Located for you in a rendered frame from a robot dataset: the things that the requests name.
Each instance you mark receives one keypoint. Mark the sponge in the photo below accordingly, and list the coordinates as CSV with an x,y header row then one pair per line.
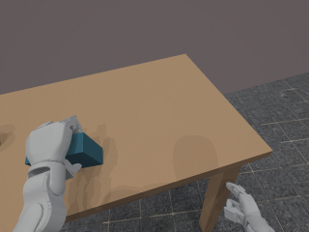
x,y
83,150

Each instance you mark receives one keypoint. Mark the left robot forearm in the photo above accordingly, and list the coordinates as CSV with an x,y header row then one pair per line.
x,y
43,193

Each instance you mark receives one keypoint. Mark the robot left hand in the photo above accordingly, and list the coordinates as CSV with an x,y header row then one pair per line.
x,y
51,141

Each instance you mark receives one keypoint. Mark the robot right hand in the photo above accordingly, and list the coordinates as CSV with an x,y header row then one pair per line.
x,y
238,212

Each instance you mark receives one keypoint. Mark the table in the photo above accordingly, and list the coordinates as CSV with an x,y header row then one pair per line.
x,y
160,124

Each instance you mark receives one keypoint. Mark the right robot forearm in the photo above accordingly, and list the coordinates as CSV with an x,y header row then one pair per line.
x,y
256,223

